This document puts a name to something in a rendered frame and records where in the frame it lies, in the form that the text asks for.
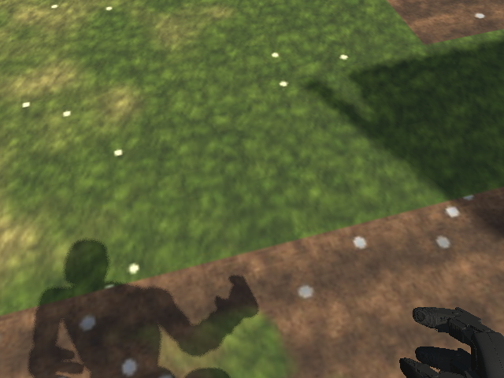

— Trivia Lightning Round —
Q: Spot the robot right hand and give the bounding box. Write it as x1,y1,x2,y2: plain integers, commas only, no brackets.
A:
399,307,504,378

